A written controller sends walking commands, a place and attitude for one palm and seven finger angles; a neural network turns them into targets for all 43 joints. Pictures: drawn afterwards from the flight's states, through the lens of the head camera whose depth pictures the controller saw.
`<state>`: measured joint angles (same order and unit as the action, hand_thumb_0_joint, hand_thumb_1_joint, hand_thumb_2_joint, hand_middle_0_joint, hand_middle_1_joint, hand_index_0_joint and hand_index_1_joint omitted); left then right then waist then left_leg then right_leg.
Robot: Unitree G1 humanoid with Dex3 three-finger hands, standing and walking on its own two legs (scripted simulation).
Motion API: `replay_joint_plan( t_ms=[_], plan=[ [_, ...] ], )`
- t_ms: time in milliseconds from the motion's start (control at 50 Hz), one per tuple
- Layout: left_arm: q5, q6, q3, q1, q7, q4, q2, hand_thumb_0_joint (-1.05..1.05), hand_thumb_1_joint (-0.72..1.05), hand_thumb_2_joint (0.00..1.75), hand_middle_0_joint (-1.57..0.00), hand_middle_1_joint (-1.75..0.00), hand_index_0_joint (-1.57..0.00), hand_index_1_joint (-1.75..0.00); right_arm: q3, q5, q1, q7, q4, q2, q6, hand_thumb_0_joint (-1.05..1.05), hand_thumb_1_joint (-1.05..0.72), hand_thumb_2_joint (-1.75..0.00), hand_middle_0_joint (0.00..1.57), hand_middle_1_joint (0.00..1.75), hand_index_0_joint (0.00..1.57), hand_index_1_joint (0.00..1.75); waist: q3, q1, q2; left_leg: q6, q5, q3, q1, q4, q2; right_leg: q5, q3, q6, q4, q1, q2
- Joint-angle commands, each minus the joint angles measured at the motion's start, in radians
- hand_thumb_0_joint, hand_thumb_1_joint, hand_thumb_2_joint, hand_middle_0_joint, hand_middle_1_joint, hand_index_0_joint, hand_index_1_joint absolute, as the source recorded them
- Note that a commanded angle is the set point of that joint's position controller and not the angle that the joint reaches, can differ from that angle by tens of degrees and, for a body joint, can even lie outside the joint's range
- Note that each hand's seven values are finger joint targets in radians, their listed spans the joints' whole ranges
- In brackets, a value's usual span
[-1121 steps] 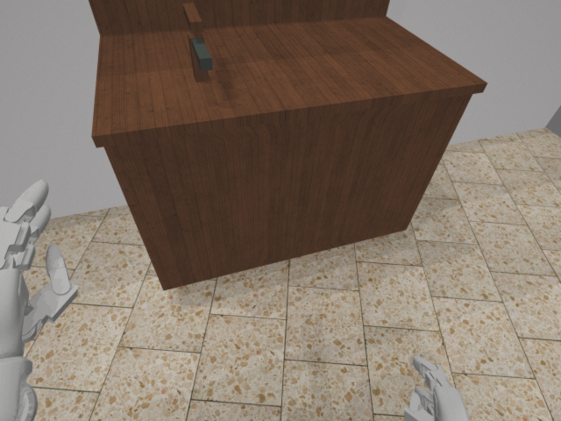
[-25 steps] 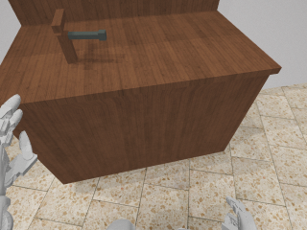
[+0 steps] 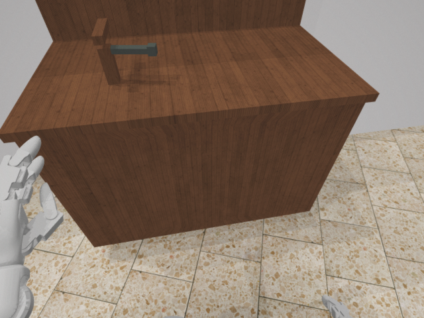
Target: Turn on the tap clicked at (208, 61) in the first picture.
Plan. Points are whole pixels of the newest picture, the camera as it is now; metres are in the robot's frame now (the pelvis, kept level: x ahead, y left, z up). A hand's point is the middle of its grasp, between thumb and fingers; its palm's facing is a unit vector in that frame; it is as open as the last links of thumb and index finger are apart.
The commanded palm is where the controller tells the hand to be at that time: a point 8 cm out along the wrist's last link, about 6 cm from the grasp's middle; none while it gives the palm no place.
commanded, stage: stop stepping back and stand still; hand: left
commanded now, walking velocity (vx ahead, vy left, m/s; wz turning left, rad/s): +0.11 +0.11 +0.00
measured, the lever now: (152, 49) +0.78 +0.22 +0.15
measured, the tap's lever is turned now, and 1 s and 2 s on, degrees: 80 80 80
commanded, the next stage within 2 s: stand and check the lever's angle in 0.16 s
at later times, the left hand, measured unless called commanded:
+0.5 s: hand (63, 203) +0.23 +0.23 +0.17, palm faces +0.39 -0.86 -0.33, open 7.4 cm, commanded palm +0.18 +0.28 +0.19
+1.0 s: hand (54, 184) +0.26 +0.25 +0.18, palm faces +0.38 -0.85 -0.36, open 7.4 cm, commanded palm +0.21 +0.29 +0.19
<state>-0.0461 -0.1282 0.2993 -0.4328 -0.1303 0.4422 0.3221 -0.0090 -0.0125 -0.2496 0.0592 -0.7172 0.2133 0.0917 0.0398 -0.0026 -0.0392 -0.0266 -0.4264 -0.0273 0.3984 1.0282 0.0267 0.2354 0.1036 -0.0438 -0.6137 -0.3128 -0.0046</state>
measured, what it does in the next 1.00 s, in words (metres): steps on the spot: left foot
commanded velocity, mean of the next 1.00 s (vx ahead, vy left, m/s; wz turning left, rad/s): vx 0.01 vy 0.01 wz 0.00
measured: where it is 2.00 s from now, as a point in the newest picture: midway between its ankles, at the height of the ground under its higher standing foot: outside the picture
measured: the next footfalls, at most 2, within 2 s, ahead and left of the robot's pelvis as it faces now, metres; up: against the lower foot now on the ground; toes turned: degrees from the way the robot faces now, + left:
left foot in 0.14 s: +0.09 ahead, +0.12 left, +0.00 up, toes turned +2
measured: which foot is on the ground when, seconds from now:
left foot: up 0.00-0.12, down 0.14-1.00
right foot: down 0.00-1.00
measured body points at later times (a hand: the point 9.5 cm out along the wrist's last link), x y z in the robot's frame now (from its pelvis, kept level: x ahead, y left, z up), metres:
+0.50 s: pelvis +0.03 +0.00 +0.01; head +0.04 +0.01 +0.46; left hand +0.20 +0.27 +0.19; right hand +0.20 -0.23 -0.07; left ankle +0.05 +0.12 -0.72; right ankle +0.05 -0.10 -0.72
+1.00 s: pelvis +0.04 +0.01 +0.02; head +0.06 +0.02 +0.47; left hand +0.23 +0.30 +0.20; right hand +0.23 -0.22 -0.05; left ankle +0.05 +0.12 -0.72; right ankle +0.05 -0.10 -0.72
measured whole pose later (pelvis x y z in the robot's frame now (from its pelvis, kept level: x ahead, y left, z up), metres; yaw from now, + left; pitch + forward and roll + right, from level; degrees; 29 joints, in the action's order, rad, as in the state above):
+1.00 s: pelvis +0.04 +0.01 +0.02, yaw -1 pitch -1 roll -1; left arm -0.06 -0.15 0.32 -0.49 -0.16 0.50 0.36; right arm 0.01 -0.01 -0.16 0.07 -0.60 0.20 0.07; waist 0.04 0.01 0.01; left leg -0.01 -0.24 0.03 0.21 0.47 0.01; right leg 0.22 0.02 -0.01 -0.42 -0.19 -0.01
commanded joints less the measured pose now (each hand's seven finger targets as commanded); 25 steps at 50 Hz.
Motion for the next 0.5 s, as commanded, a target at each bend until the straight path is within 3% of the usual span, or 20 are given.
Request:
replay_joint_plan(
  t_ms=[0, 40, 60, 80, 100, 120, 140, 160, 180, 200, 240, 260, 280, 300, 320, 340, 380, 420, 460, 480],
  plan=[
    [0.005, -0.087, 0.155, 0.120, -0.025, 0.354, 0.266, 0.00, 0.90, 0.90, -0.20, -0.30, -0.20, -0.30, -0.028, 0.005, 0.142, 0.009, 0.198, 0.081, 0.061, 0.00, -0.90, -0.90, 0.20, 0.30, 0.20, 0.30, -0.064, -0.026, 0.163, -0.012, 0.058, 0.019, -0.119, -0.098, 0.052, 0.387, -0.357, -0.134, 0.374, -0.161, 0.301],
    [-0.001, -0.083, 0.149, 0.074, -0.044, 0.390, 0.251, 0.00, 0.90, 0.90, -0.20, -0.30, -0.20, -0.30, -0.016, 0.008, 0.162, 0.017, 0.210, 0.068, 0.059, 0.00, -0.90, -0.90, 0.20, 0.30, 0.20, 0.30, -0.077, -0.021, 0.138, -0.021, 0.044, 0.072, -0.268, -0.320, 0.029, 0.455, -0.270, -0.107, 0.331, -0.213, 0.273],
    [-0.006, -0.081, 0.141, 0.047, -0.048, 0.381, 0.233, 0.00, 0.90, 0.90, -0.20, -0.30, -0.20, -0.30, -0.018, 0.010, 0.164, 0.027, 0.216, 0.075, 0.061, 0.00, -0.90, -0.90, 0.20, 0.30, 0.20, 0.30, -0.070, -0.028, 0.070, -0.020, 0.038, 0.082, -0.309, -0.443, 0.016, 0.453, -0.221, -0.085, 0.260, -0.212, 0.231],
    [-0.006, -0.087, 0.147, 0.038, -0.052, 0.375, 0.231, 0.00, 0.90, 0.90, -0.20, -0.30, -0.20, -0.30, -0.012, 0.016, 0.162, 0.031, 0.221, 0.086, 0.059, 0.00, -0.90, -0.90, 0.20, 0.30, 0.20, 0.30, -0.059, -0.023, -0.048, -0.029, -0.046, 0.052, -0.295, -0.548, 0.009, 0.470, -0.183, -0.059, 0.165, -0.201, 0.158],
    [-0.010, -0.092, 0.139, 0.051, -0.058, 0.388, 0.207, 0.00, 0.90, 0.90, -0.20, -0.30, -0.20, -0.30, -0.017, 0.020, 0.165, 0.032, 0.234, 0.117, 0.064, 0.00, -0.90, -0.90, 0.20, 0.30, 0.20, 0.30, -0.031, -0.020, -0.261, -0.083, -0.254, -0.187, -0.246, -0.723, 0.123, 0.438, -0.131, -0.018, -0.025, -0.237, 0.057],
    [-0.004, -0.093, 0.143, 0.080, -0.070, 0.380, 0.200, 0.00, 0.90, 0.90, -0.20, -0.30, -0.20, -0.30, -0.011, 0.015, 0.156, 0.031, 0.239, 0.116, 0.073, 0.00, -0.90, -0.90, 0.20, 0.30, 0.20, 0.30, -0.006, -0.028, -0.397, -0.161, -0.406, -0.407, -0.155, -0.891, 0.280, 0.341, -0.039, 0.033, -0.278, -0.226, -0.046],
    [0.015, -0.088, 0.167, 0.118, -0.071, 0.346, 0.223, 0.00, 0.90, 0.90, -0.20, -0.30, -0.20, -0.30, -0.024, 0.008, 0.147, 0.029, 0.245, 0.098, 0.085, 0.00, -0.90, -0.90, 0.20, 0.30, 0.20, 0.30, -0.011, -0.016, -0.285, -0.185, -0.313, -0.384, -0.064, -0.902, 0.287, 0.267, -0.100, 0.037, -0.416, -0.173, -0.026],
    [0.000, -0.089, 0.177, 0.100, -0.067, 0.279, 0.231, 0.00, 0.90, 0.90, -0.20, -0.30, -0.20, -0.30, -0.026, 0.003, 0.121, 0.024, 0.225, 0.090, 0.089, 0.00, -0.90, -0.90, 0.20, 0.30, 0.20, 0.30, -0.017, -0.017, -0.193, -0.168, -0.279, -0.363, -0.058, -0.863, 0.266, 0.257, -0.118, 0.043, -0.412, -0.168, -0.010],
    [0.004, -0.082, 0.162, 0.066, -0.059, 0.235, 0.204, 0.00, 0.90, 0.90, -0.20, -0.30, -0.20, -0.30, -0.026, 0.000, 0.123, 0.015, 0.227, 0.094, 0.091, 0.00, -0.90, -0.90, 0.20, 0.30, 0.20, 0.30, -0.017, -0.011, -0.127, -0.144, -0.166, -0.298, -0.075, -0.815, 0.237, 0.233, -0.106, 0.046, -0.286, -0.136, 0.016],
    [0.002, -0.071, 0.148, 0.031, -0.056, 0.187, 0.186, 0.00, 0.90, 0.90, -0.20, -0.30, -0.20, -0.30, -0.020, -0.003, 0.133, 0.011, 0.229, 0.095, 0.090, 0.00, -0.90, -0.90, 0.20, 0.30, 0.20, 0.30, -0.028, -0.004, -0.115, -0.115, -0.072, -0.206, -0.075, -0.773, 0.202, 0.218, -0.081, 0.055, -0.127, -0.057, 0.020],
    [-0.003, -0.064, 0.129, -0.016, -0.048, 0.154, 0.161, 0.00, 0.90, 0.90, -0.20, -0.30, -0.20, -0.30, -0.014, -0.009, 0.138, 0.009, 0.237, 0.096, 0.080, 0.00, -0.90, -0.90, 0.20, 0.30, 0.20, 0.30, -0.045, 0.010, -0.037, -0.066, 0.024, -0.093, -0.043, -0.621, 0.130, 0.058, -0.041, 0.058, 0.183, 0.133, -0.004],
    [0.001, -0.064, 0.098, -0.033, -0.036, 0.148, 0.138, 0.00, 0.90, 0.90, -0.20, -0.30, -0.20, -0.30, -0.015, -0.007, 0.142, 0.006, 0.248, 0.095, 0.077, 0.00, -0.90, -0.90, 0.20, 0.30, 0.20, 0.30, -0.043, 0.001, 0.013, -0.041, 0.067, -0.028, -0.024, -0.529, 0.076, -0.011, -0.094, 0.039, 0.258, 0.178, 0.028],
    [0.004, -0.071, 0.100, -0.023, -0.027, 0.169, 0.163, 0.00, 0.90, 0.90, -0.20, -0.30, -0.20, -0.30, -0.025, -0.004, 0.146, 0.002, 0.261, 0.098, 0.067, 0.00, -0.90, -0.90, 0.20, 0.30, 0.20, 0.30, -0.045, -0.006, 0.145, -0.012, 0.067, 0.021, 0.042, -0.375, 0.024, -0.017, -0.302, -0.020, 0.324, 0.193, 0.149],
    [-0.002, -0.072, 0.113, 0.001, -0.025, 0.215, 0.192, 0.00, 0.90, 0.90, -0.20, -0.30, -0.20, -0.30, -0.024, -0.004, 0.153, -0.003, 0.263, 0.088, 0.063, 0.00, -0.90, -0.90, 0.20, 0.30, 0.20, 0.30, -0.063, -0.015, 0.240, 0.008, 0.066, 0.051, 0.079, -0.248, -0.013, -0.091, -0.481, -0.082, 0.375, 0.193, 0.279],
    [-0.003, -0.084, 0.116, 0.074, -0.028, 0.277, 0.202, 0.00, 0.90, 0.90, -0.20, -0.30, -0.20, -0.30, -0.023, 0.001, 0.157, -0.010, 0.258, 0.082, 0.068, 0.00, -0.90, -0.90, 0.20, 0.30, 0.20, 0.30, -0.095, -0.010, 0.198, 0.015, 0.035, 0.033, 0.059, -0.208, -0.001, -0.103, -0.484, -0.116, 0.372, 0.187, 0.330],
    [-0.006, -0.082, 0.113, 0.073, -0.029, 0.292, 0.194, 0.00, 0.90, 0.90, -0.20, -0.30, -0.20, -0.30, -0.035, -0.005, 0.137, -0.010, 0.250, 0.091, 0.072, 0.00, -0.90, -0.90, 0.20, 0.30, 0.20, 0.30, -0.117, -0.006, 0.215, 0.014, 0.033, 0.010, 0.009, -0.219, 0.006, -0.097, -0.455, -0.115, 0.364, 0.176, 0.306],
    [-0.002, -0.084, 0.134, 0.083, -0.039, 0.363, 0.224, 0.00, 0.90, 0.90, -0.20, -0.30, -0.20, -0.30, -0.026, 0.002, 0.149, -0.003, 0.250, 0.093, 0.070, 0.00, -0.90, -0.90, 0.20, 0.30, 0.20, 0.30, -0.117, -0.009, 0.158, 0.004, 0.097, 0.001, -0.083, -0.388, 0.026, -0.185, -0.376, -0.099, 0.295, 0.156, 0.280],
    [-0.002, -0.096, 0.147, 0.054, -0.053, 0.366, 0.222, 0.00, 0.90, 0.90, -0.20, -0.30, -0.20, -0.30, -0.016, 0.013, 0.155, 0.009, 0.239, 0.090, 0.066, 0.00, -0.90, -0.90, 0.20, 0.30, 0.20, 0.30, -0.145, -0.009, 0.064, -0.002, 0.266, -0.005, -0.221, -0.584, 0.025, -0.135, -0.248, -0.037, 0.213, 0.137, 0.183],
    [0.000, -0.099, 0.142, 0.042, -0.064, 0.364, 0.212, 0.00, 0.90, 0.90, -0.20, -0.30, -0.20, -0.30, -0.026, 0.012, 0.181, 0.021, 0.254, 0.113, 0.062, 0.00, -0.90, -0.90, 0.20, 0.30, 0.20, 0.30, -0.125, 0.008, -0.097, -0.031, 0.357, -0.124, -0.280, -0.660, 0.124, -0.072, -0.172, 0.017, 0.155, 0.068, 0.074],
    [-0.001, -0.099, 0.138, 0.037, -0.064, 0.357, 0.205, 0.00, 0.90, 0.90, -0.20, -0.30, -0.20, -0.30, -0.029, 0.003, 0.180, 0.021, 0.255, 0.114, 0.059, 0.00, -0.90, -0.90, 0.20, 0.30, 0.20, 0.30, -0.129, 0.018, -0.107, -0.042, 0.331, -0.134, -0.259, -0.664, 0.146, -0.050, -0.151, 0.032, 0.167, 0.083, 0.051]
  ],
)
